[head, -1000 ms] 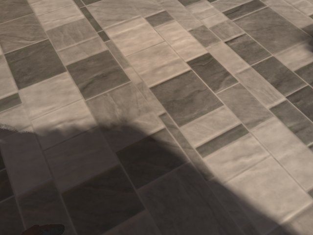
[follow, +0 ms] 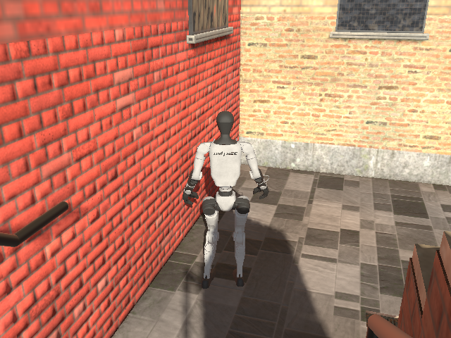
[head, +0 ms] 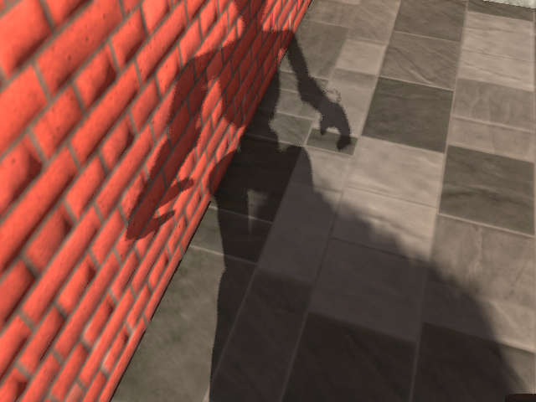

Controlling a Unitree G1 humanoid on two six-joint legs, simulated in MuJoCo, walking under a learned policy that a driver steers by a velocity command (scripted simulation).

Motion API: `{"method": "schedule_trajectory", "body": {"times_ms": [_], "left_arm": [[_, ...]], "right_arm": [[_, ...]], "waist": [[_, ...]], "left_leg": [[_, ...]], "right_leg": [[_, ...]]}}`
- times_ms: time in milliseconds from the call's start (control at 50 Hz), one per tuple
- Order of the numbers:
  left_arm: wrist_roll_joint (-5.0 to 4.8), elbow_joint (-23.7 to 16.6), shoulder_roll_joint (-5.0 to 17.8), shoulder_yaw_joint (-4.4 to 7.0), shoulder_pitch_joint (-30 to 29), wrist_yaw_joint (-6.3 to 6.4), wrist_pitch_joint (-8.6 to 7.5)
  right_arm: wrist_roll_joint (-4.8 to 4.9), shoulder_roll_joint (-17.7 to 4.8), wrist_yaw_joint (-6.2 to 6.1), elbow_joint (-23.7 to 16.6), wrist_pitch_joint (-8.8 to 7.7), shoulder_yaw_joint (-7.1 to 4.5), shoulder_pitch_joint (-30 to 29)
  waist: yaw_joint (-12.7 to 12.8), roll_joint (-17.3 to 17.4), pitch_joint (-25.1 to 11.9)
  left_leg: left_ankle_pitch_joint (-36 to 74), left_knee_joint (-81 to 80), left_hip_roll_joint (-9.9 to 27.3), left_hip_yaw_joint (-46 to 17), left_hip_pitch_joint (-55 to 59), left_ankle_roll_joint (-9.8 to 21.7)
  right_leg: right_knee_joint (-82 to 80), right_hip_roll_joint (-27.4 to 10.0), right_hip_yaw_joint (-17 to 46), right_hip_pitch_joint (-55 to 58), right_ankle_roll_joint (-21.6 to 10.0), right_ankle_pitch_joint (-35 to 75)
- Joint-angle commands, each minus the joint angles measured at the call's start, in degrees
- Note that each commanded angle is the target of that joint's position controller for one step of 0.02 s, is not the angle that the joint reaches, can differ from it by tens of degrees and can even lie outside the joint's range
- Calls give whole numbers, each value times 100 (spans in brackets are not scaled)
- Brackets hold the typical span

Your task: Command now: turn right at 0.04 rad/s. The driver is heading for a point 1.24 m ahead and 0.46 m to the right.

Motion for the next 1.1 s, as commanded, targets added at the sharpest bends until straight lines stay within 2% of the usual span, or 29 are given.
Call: {"method": "schedule_trajectory", "body": {"times_ms": [20,80,140,160,200,260,280,300,320,360,380,400,420,460,580,620,640,680,700,720,740,760,780,820,880,940,1020,1060,1100], "left_arm": [[-118,-646,603,5,-806,-40,-106],[-309,-666,1330,237,-375,74,78],[-356,-690,1209,262,9,142,166],[-378,-717,1161,268,132,189,223],[-409,-802,1158,265,199,207,277],[-495,-1012,1053,233,-250,167,304],[-491,-1081,837,174,-241,150,274],[-511,-1144,377,35,-19,126,182],[-503,-1411,650,60,-296,86,57],[-437,-1238,853,121,-64,10,30],[222,-1057,855,133,-429,-229,184],[212,-1139,781,125,-422,-337,280],[43,-1086,753,105,-283,-417,326],[-91,-987,822,108,-224,-481,391],[-35,-1141,634,-35,-1324,-603,383],[-6,-1248,439,-140,-1555,-584,371],[-14,-1212,367,-177,-1411,-542,370],[-33,-1035,569,-74,-662,-423,345],[-14,-792,771,27,303,-374,294],[1,-314,1122,231,1660,-278,242],[-28,-143,1804,409,1401,-131,287],[-97,-286,1998,425,1510,-86,280],[-13,-44,1747,365,1591,-10,239],[66,183,1167,188,1151,95,53],[-83,416,633,-38,1030,40,-232],[-149,590,686,-54,1143,-56,-426],[-210,691,574,-170,1094,-8,-578],[-238,686,785,-150,1059,90,-642],[-199,633,1085,-55,894,287,-556]], "right_arm": [[-52,-924,-46,-76,-151,-234,409],[35,-702,-29,-165,-189,-142,-9],[204,-482,-58,-106,-254,-73,-145],[234,-552,-16,-118,-312,-94,-93],[331,-562,100,-96,-447,-98,-61],[331,-563,167,351,-649,-184,770],[237,-891,121,574,-675,-292,1403],[103,-1234,139,613,-682,-368,1629],[-29,-1290,182,541,-764,-399,1292],[117,-733,77,430,-778,-258,887],[-271,-581,57,452,-629,-151,1025],[-247,-666,85,546,-606,-166,1179],[-162,-767,159,570,-609,-158,1286],[-108,-688,197,592,-676,-129,1238],[-154,-584,132,901,-757,-95,1954],[-144,-584,126,1135,-751,-72,2146],[-132,-641,121,1193,-741,-63,2061],[-105,-988,96,1341,-660,-106,2276],[-64,-1173,90,1349,-627,-125,2231],[-60,-1247,124,1220,-651,-127,1944],[-79,-376,295,854,-723,68,2071],[-7,-521,311,415,-869,72,1618],[63,-729,269,275,-899,35,909],[50,-395,242,466,-843,161,1184],[-31,-86,374,803,-421,214,1701],[104,-6,443,622,-314,239,760],[146,87,591,603,-424,291,309],[119,23,686,725,-437,275,486],[115,-286,637,1006,-363,179,1162]], "waist": [[-440,-909,-438],[-213,-883,-341],[-62,-1035,-528],[-47,-1064,-841],[-72,-1301,-762],[-616,-1146,-448],[-792,-713,-709],[-727,554,-839],[-623,824,-168],[-482,646,281],[-632,156,455],[-597,205,609],[-514,455,363],[-443,610,403],[-758,378,922],[-749,368,962],[-563,371,815],[4,575,-137],[505,709,-708],[1225,533,-1330],[554,-994,-1502],[609,-795,-2290],[746,-66,-1542],[188,316,-487],[-347,-126,174],[-267,-223,864],[-238,-349,715],[-370,-537,255],[-813,-878,-326]], "left_leg": [[-56,515,511,454,-446,-381],[32,490,292,783,-541,-434],[28,155,139,784,-586,-369],[98,56,142,791,-514,-307],[47,-507,185,844,-148,-95],[1409,-2668,362,1039,1884,341],[1386,-2807,1153,608,3359,587],[-526,-2928,2372,-1174,3876,1079],[-1398,-3288,2955,-2035,3009,1445],[-999,-3415,2563,-1134,2804,1184],[-663,-3639,2361,-597,2250,1032],[-117,-3599,2115,-45,2110,898],[185,-3598,1915,380,2039,802],[384,-3708,1760,1073,1536,730],[1275,-3951,1939,2085,2122,784],[2987,-3755,2027,2494,2523,795],[4860,-3359,1971,2853,2492,731],[9051,-1670,2194,3018,2683,767],[9522,-364,2323,2980,2266,801],[8433,1468,2191,2934,994,669],[1709,3606,1173,2748,-1693,337],[563,4583,603,1547,-2417,307],[1245,4559,934,1138,-2894,392],[1484,3859,1432,1250,-2409,502],[1404,3315,1589,1110,-1805,497],[1997,2465,1166,1221,-2244,626],[3749,508,570,2279,-1326,803],[4175,-57,299,2550,-771,919],[4006,-224,-82,2705,55,1004]], "right_leg": [[-1140,-1644,2601,738,-975,288],[-865,-1293,2388,898,-837,633],[-746,-1210,2592,1364,-896,828],[-910,-1187,2804,1497,-967,-273],[-1280,-1172,3148,1100,-1028,-2505],[-1058,-668,2758,-401,-539,-2585],[23,-315,2039,-1561,-99,-2609],[1731,173,878,-2793,31,-2299],[2571,-411,687,-3553,63,-1676],[3494,-768,324,-3874,188,-1018],[3847,-591,152,-3731,159,-601],[4087,-663,134,-3765,151,-378],[4364,-704,-82,-3508,132,-197],[4431,-774,-249,-3278,201,300],[3109,-1070,-855,-3488,-142,302],[2436,-980,-1261,-3192,-443,-66],[2035,-751,-1546,-2519,-662,-347],[2042,31,-1997,-952,-982,-1001],[1874,273,-1851,329,-1106,-1199],[1283,292,-1190,2347,-1299,-1080],[415,-1198,1551,4065,-1737,-2577],[-934,-2242,4501,4270,-1980,-3033],[-1214,-2224,3827,3877,-1664,-1847],[-1302,-2024,2273,2151,-1384,-461],[-1758,-1571,904,889,-1030,351],[-2256,-1083,-391,530,-408,1740],[-2563,-870,-1496,741,23,4549],[-2259,-1114,-1709,1554,176,6387],[-1269,-1351,-1759,2275,322,8069]]}}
